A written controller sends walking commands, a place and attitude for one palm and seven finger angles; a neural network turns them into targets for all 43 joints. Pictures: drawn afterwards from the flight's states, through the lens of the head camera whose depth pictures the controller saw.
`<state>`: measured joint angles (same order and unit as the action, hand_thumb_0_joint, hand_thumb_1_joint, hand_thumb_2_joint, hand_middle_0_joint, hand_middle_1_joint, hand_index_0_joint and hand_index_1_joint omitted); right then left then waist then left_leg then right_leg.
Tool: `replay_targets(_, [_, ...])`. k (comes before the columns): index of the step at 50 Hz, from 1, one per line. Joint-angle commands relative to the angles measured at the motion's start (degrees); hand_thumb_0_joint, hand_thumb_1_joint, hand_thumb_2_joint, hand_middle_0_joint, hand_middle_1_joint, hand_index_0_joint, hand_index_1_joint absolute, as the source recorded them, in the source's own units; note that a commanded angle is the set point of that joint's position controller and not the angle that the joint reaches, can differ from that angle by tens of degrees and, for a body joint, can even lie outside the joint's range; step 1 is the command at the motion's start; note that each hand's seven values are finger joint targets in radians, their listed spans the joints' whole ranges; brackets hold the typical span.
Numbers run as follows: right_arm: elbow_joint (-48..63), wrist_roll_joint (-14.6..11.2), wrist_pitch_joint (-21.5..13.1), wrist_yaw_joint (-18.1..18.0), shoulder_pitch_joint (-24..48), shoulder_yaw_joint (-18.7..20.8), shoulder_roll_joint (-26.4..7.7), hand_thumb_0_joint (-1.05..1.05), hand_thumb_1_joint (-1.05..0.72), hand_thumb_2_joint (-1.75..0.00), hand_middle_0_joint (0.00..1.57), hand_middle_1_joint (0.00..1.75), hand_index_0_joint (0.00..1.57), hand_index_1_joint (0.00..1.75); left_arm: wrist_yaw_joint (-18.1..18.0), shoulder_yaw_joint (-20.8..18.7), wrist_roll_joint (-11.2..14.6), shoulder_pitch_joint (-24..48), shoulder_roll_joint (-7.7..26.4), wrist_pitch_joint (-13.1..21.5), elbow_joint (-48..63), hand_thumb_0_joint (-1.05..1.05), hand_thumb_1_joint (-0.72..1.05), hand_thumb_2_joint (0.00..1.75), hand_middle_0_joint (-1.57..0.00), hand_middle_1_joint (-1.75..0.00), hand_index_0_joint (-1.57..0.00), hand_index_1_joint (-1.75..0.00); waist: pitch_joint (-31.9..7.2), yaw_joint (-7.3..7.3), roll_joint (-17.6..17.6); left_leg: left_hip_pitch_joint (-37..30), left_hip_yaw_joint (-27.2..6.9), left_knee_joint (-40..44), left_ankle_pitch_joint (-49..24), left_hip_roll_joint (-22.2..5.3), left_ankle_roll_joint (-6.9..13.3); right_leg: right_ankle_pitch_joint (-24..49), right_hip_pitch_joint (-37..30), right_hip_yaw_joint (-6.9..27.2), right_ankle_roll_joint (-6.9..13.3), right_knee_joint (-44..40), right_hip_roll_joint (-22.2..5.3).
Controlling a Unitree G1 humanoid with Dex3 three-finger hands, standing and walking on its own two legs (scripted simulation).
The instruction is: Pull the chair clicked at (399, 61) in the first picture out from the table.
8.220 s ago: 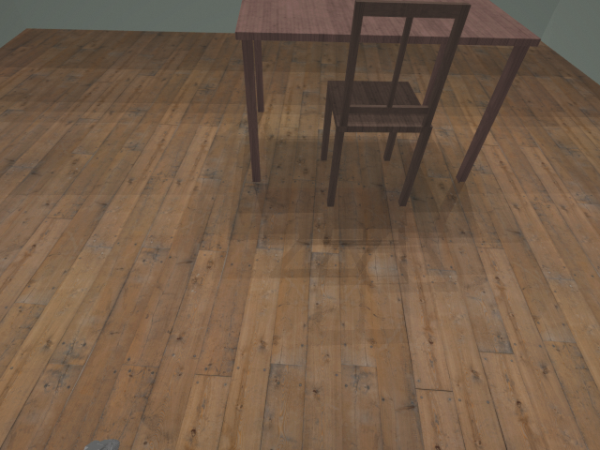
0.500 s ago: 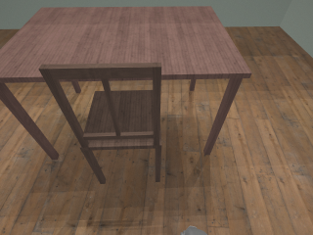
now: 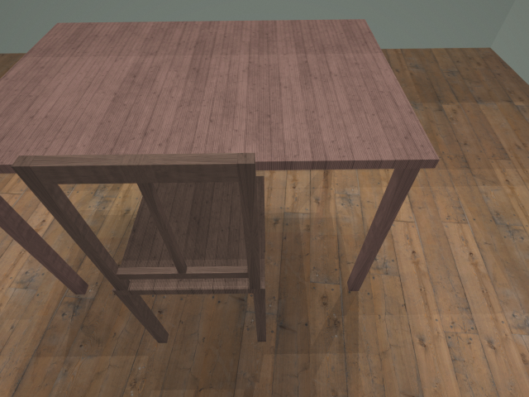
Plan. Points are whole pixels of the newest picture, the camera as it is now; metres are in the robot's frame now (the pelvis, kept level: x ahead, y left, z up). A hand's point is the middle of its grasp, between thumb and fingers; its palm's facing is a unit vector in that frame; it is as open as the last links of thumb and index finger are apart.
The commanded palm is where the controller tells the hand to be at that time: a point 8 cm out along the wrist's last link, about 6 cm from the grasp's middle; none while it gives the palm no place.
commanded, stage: come to a stop and stand still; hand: left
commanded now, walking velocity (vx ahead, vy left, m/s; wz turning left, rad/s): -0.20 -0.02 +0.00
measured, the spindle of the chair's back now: (166, 232) +0.42 +0.24 -0.07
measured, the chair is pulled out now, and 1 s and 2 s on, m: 0.00 0.00 0.00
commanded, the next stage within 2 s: look again from close up in 0.90 s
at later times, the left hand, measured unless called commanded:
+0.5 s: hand out of the picture -0.03 +0.15 -0.16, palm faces +0.01 -0.96 -0.28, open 7.4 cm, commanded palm none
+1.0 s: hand out of the picture -0.07 +0.12 -0.17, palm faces +0.04 -0.99 -0.17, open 7.4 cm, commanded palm none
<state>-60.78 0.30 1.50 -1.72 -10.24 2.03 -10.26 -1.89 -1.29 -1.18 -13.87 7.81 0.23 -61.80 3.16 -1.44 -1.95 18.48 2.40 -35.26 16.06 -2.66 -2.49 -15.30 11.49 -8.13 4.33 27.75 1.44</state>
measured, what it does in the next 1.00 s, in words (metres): steps on the spot: left foot, then right foot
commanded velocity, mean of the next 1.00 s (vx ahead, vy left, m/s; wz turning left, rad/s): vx -0.02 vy -0.01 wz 0.00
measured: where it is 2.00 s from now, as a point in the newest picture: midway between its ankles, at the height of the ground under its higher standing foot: outside the picture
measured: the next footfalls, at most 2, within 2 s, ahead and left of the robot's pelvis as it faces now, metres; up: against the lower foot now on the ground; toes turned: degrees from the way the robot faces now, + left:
left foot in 0.02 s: +0.00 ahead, +0.10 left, +0.00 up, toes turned +1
right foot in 0.38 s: -0.05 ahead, -0.13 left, +0.00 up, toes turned -2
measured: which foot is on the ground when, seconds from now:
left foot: up 0.00-0.00, down 0.02-1.00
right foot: down 0.00-0.08, up 0.10-0.36, down 0.38-1.00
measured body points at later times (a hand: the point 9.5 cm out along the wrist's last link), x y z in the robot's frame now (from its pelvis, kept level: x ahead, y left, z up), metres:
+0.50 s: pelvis -0.05 -0.04 +0.00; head -0.05 -0.07 +0.45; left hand -0.03 +0.20 -0.14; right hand +0.01 -0.27 -0.17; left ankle +0.01 +0.12 -0.73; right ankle -0.09 -0.13 -0.74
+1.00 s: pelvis -0.06 -0.04 +0.00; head -0.06 -0.04 +0.45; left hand -0.07 +0.17 -0.16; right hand -0.11 -0.25 -0.16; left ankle -0.02 +0.12 -0.74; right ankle -0.09 -0.13 -0.74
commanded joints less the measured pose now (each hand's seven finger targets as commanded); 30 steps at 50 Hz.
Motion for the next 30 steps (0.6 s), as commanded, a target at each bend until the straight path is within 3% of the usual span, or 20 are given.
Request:
replay_targets(1, [1.89, 0.47, -0.09, -0.14, -6.11, 1.13, -4.50, 0.00, -0.90, -0.90, 0.20, 0.30, 0.20, 0.30, -0.95, -2.59, 0.61, -2.35, 9.45, -0.52, 3.03, 0.00, 0.90, 0.90, -0.20, -0.30, -0.20, -0.30, -3.83, 1.60, 3.81, -10.17, -3.50, 7.32, -28.07, -4.87, 2.37, 32.84, 1.55, 9.09, 0.71, 1.27, -13.75])
replay_targets(2, [2.38, 0.70, -0.16, -0.39, -6.45, 1.29, -6.16, 0.00, -0.90, -0.90, 0.20, 0.30, 0.20, 0.30, -1.17, -2.31, 0.75, -2.70, 7.91, -0.80, 3.84, 0.00, 0.90, 0.90, -0.20, -0.30, -0.20, -0.30, -4.13, 1.58, -0.34, -13.39, -6.94, 7.89, -42.31, -10.05, 5.06, 22.11, 4.67, 6.03, -1.88, 3.76, -9.46])
replay_targets(3, [2.76, 0.78, 0.00, -0.55, -6.59, 1.55, -7.87, 0.00, -0.90, -0.90, 0.20, 0.30, 0.20, 0.30, -1.36, -1.91, 0.66, -3.04, 6.56, -1.07, 4.14, 0.00, 0.90, 0.90, -0.20, -0.30, -0.20, -0.30, -4.07, 1.49, -4.26, -12.67, -9.08, 9.97, -48.06, -13.57, 8.17, 9.51, 4.79, 3.94, -3.44, 7.89, -5.83])
replay_targets(4, [2.88, 0.57, -0.22, -0.73, -4.99, 1.37, -8.08, 0.00, -0.90, -0.90, 0.20, 0.30, 0.20, 0.30, -1.33, -1.71, 0.98, -3.16, 6.37, -1.40, 4.15, 0.00, 0.90, 0.90, -0.20, -0.30, -0.20, -0.30, -3.67, 0.91, -11.28, -10.31, -12.97, 14.15, -52.98, -16.71, 12.05, -10.73, 5.03, 3.38, -4.61, 15.29, -3.45])
replay_targets(5, [3.44, 0.77, -0.21, -1.04, -3.26, 1.26, -7.92, 0.00, -0.90, -0.90, 0.20, 0.30, 0.20, 0.30, -1.35, -1.98, 1.04, -2.50, 7.23, -1.91, 3.98, 0.00, 0.90, 0.90, -0.20, -0.30, -0.20, -0.30, -3.85, 1.15, -11.31, -8.70, -14.24, 16.06, -50.52, -17.23, 14.45, -19.19, 6.26, 6.54, -4.75, 22.96, -2.48])
replay_targets(6, [4.33, 0.78, -0.19, -1.28, -1.83, 1.17, -7.80, 0.00, -0.90, -0.90, 0.20, 0.30, 0.20, 0.30, -1.24, -2.33, 0.97, -2.01, 7.69, -2.41, 3.98, 0.00, 0.90, 0.90, -0.20, -0.30, -0.20, -0.30, -3.58, 1.08, -9.11, -6.17, -13.25, 16.60, -44.65, -17.21, 15.16, -19.53, 6.61, 9.24, -4.56, 27.99, -2.66])
replay_targets(8, [5.57, 1.10, 0.05, -1.16, 1.49, 1.34, -7.84, 0.00, -0.90, -0.90, 0.20, 0.30, 0.20, 0.30, -1.04, -2.72, 0.60, -3.05, 7.27, -2.63, 3.85, 0.00, 0.90, 0.90, -0.20, -0.30, -0.20, -0.30, -4.05, 0.06, -7.69, -7.63, -11.14, 14.80, -40.14, -15.29, 14.94, -17.05, 9.58, 9.87, -4.80, 32.05, -2.42])
replay_targets(9, [5.99, 1.07, -0.01, -1.05, 2.35, 1.44, -7.83, 0.00, -0.90, -0.90, 0.20, 0.30, 0.20, 0.30, -0.81, -2.58, 0.54, -3.47, 7.13, -2.56, 3.80, 0.00, 0.90, 0.90, -0.20, -0.30, -0.20, -0.30, -5.12, -0.12, -5.49, -8.36, -10.28, 14.30, -38.01, -14.76, 14.76, -16.12, 9.78, 9.79, -5.09, 32.01, -2.29])
replay_targets(11, [6.40, 1.11, -0.01, -0.79, 2.17, 1.96, -8.42, 0.00, -0.90, -0.90, 0.20, 0.30, 0.20, 0.30, -0.59, -2.39, 0.51, -3.23, 6.28, -2.58, 4.28, 0.00, 0.90, 0.90, -0.20, -0.30, -0.20, -0.30, -7.03, 0.56, -4.75, -9.85, -9.71, 14.86, -31.05, -13.59, 13.78, -14.89, 9.53, 9.04, -5.76, 28.86, -2.35])
replay_targets(13, [5.87, 1.10, 0.02, -0.47, 1.14, 2.27, -8.83, 0.00, -0.90, -0.90, 0.20, 0.30, 0.20, 0.30, -0.37, -1.88, 0.48, -2.50, 5.72, -2.41, 4.79, 0.00, 0.90, 0.90, -0.20, -0.30, -0.20, -0.30, -7.84, 1.54, -6.83, -10.70, -10.70, 15.92, -23.54, -13.23, 13.12, -14.77, 7.88, 7.71, -5.74, 21.30, -2.92])
replay_targets(15, [5.45, 1.03, 0.03, -0.06, 0.96, 2.41, -8.95, 0.00, -0.90, -0.90, 0.20, 0.30, 0.20, 0.30, -0.22, -1.46, 0.52, -3.24, 5.52, -2.00, 4.49, 0.00, 0.90, 0.90, -0.20, -0.30, -0.20, -0.30, -7.93, 1.53, -7.64, -9.89, -10.63, 16.04, -18.54, -12.49, 12.08, -12.24, 4.20, 6.47, -5.58, 11.76, -2.93])
replay_targets(17, [5.07, 0.45, 0.23, 0.31, 0.93, 2.54, -8.27, 0.00, -0.90, -0.90, 0.20, 0.30, 0.20, 0.30, -0.32, -1.32, 0.31, -6.72, 5.98, -1.43, 3.01, 0.00, 0.90, 0.90, -0.20, -0.30, -0.20, -0.30, -7.78, 0.19, -5.13, -6.35, -7.94, 12.29, -10.66, -8.92, 8.50, -0.33, -2.90, 5.57, -5.72, -2.96, -2.87])
replay_targets(18, [4.97, 0.00, 0.29, 0.54, -0.10, 2.40, -6.00, 0.00, -0.90, -0.90, 0.20, 0.30, 0.20, 0.30, -0.51, -1.31, -0.09, -6.42, 8.01, -1.02, 2.82, 0.00, 0.90, 0.90, -0.20, -0.30, -0.20, -0.30, -6.44, 0.92, 0.88, -3.74, -5.50, 8.27, -6.47, -5.22, 5.47, 3.19, -4.23, 10.65, -4.78, -9.29, -5.98])
replay_targets(19, [5.54, -0.44, 0.46, 0.82, -0.05, 1.79, -3.13, 0.00, -0.90, -0.90, 0.20, 0.30, 0.20, 0.30, -0.60, -1.53, -0.35, -3.75, 11.78, -0.56, 3.54, 0.00, 0.90, 0.90, -0.20, -0.30, -0.20, -0.30, -3.62, 2.06, 10.29, 0.18, -1.98, 4.90, 0.82, -0.86, 2.26, 3.64, -1.12, 20.59, -1.70, -12.47, -14.04])
replay_targets(20, [6.42, -0.05, 0.72, 1.11, 1.75, 1.30, -2.92, 0.00, -0.90, -0.90, 0.20, 0.30, 0.20, 0.30, -0.40, -1.53, -0.06, -0.69, 13.42, -0.52, 4.85, 0.00, 0.90, 0.90, -0.20, -0.30, -0.20, -0.30, -0.50, 2.08, 13.58, -2.00, -0.79, 3.43, 5.05, 0.41, 1.18, 1.78, 6.76, 22.76, 1.64, -14.81, -18.71])
replay_targets(21, [6.09, 0.38, 0.99, 1.23, 2.77, 1.39, -3.32, 0.00, -0.90, -0.90, 0.20, 0.30, 0.20, 0.30, -0.34, -1.35, -0.12, 1.00, 12.64, -0.37, 5.25, 0.00, 0.90, 0.90, -0.20, -0.30, -0.20, -0.30, 0.47, 1.97, 12.15, -3.60, -1.89, 1.08, 5.60, 0.01, 1.23, 1.65, 9.42, 21.84, 3.03, -15.20, -18.05])
replay_targets(22, [5.30, 0.64, 1.05, 1.13, 2.64, 1.27, -3.37, 0.00, -0.90, -0.90, 0.20, 0.30, 0.20, 0.30, -0.48, -1.31, -0.06, 1.71, 11.62, -0.07, 4.96, 0.00, 0.90, 0.90, -0.20, -0.30, -0.20, -0.30, 1.70, 2.10, 14.88, -2.99, -2.62, 0.04, 4.55, -0.59, 1.45, 4.74, 9.34, 20.93, 3.03, -14.25, -16.34])
replay_targets(25, [1.63, 0.26, 0.10, 0.67, -2.44, 0.43, -2.93, 0.00, -0.90, -0.90, 0.20, 0.30, 0.20, 0.30, -0.43, -0.62, 0.61, 0.79, 9.84, 0.41, 3.52, 0.00, 0.90, 0.90, -0.20, -0.30, -0.20, -0.30, 0.14, 3.20, 8.72, -7.14, -2.92, 6.09, -6.78, -0.57, 1.72, 14.28, 4.99, 15.00, 0.57, -8.92, -12.46])
replay_targets(27, [0.31, 0.16, -0.75, 0.43, -3.79, -0.03, -3.66, 0.00, -0.90, -0.90, 0.20, 0.30, 0.20, 0.30, -0.39, -0.33, 1.01, -1.16, 8.91, 0.59, 2.47, 0.00, 0.90, 0.90, -0.20, -0.30, -0.20, -0.30, -0.52, 2.51, 5.78, -9.24, -4.67, 10.04, -14.85, -2.01, 2.09, 13.39, 3.13, 12.80, -1.76, -7.02, -9.44])
replay_targets(30, [-0.99, 0.32, -0.86, 0.03, -4.03, -0.46, -4.17, 0.00, -0.90, -0.90, 0.20, 0.30, 0.20, 0.30, -0.43, -0.29, 0.85, -3.31, 7.82, 0.52, 1.46, 0.00, 0.90, 0.90, -0.20, -0.30, -0.20, -0.30, 2.94, 1.34, 6.53, -8.78, -4.29, 11.27, -12.06, -2.72, 1.59, 7.38, 4.04, 13.52, -2.83, -10.92, -8.63])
